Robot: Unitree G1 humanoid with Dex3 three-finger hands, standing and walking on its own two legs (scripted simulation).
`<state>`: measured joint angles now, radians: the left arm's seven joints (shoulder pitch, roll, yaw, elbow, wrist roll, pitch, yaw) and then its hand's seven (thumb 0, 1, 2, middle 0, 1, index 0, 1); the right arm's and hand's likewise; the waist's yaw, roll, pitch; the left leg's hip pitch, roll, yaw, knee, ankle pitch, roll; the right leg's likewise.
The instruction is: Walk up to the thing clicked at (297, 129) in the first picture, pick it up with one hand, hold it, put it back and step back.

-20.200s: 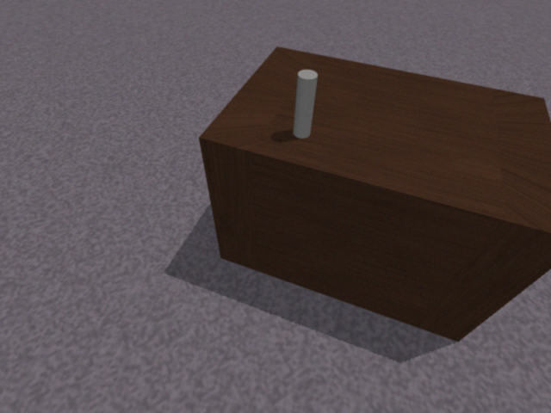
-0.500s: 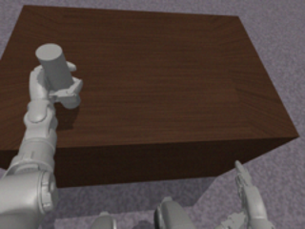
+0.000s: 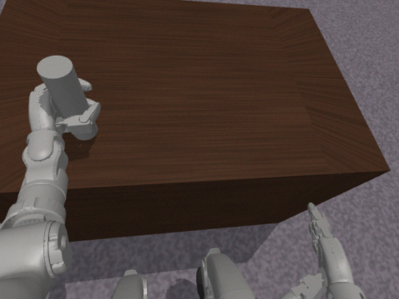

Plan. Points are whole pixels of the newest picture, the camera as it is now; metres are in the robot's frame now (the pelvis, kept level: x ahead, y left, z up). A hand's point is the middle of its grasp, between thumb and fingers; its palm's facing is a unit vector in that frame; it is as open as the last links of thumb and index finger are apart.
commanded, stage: lower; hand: left
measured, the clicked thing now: (73, 104) +0.49 +0.17 +0.05
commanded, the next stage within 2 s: loosen in 0.04 s
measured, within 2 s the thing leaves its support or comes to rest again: neither
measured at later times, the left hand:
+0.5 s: hand (79, 106) +0.49 +0.17 +0.04, palm faces +0.08 -1.00 +0.00, open 9.0 cm
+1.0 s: hand (78, 105) +0.49 +0.17 +0.04, palm faces +0.08 -1.00 +0.00, open 17.1 cm
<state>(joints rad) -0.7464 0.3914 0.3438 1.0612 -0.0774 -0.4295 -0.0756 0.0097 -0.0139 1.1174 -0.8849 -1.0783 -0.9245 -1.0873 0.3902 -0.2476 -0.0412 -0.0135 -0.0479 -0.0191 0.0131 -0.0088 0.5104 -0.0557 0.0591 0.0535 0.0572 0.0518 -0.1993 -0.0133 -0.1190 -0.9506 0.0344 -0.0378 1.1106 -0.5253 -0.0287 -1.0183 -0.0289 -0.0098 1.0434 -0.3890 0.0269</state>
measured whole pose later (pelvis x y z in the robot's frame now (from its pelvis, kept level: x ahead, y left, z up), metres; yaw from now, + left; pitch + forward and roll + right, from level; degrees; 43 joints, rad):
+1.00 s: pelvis +0.00 +0.01 -0.01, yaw +0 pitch +22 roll -2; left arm -0.78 0.41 0.37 1.07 -0.07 -0.44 -0.08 -0.01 -0.57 0.07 -0.17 -0.10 -0.18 -0.10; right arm 0.41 -0.26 -0.04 -0.05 -0.05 -0.02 0.02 -0.01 0.51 -0.05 0.06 0.06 0.06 0.05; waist -0.21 -0.01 -0.13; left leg -1.00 0.03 -0.03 1.16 -0.54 -0.02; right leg -1.07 -0.03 0.00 1.08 -0.40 0.03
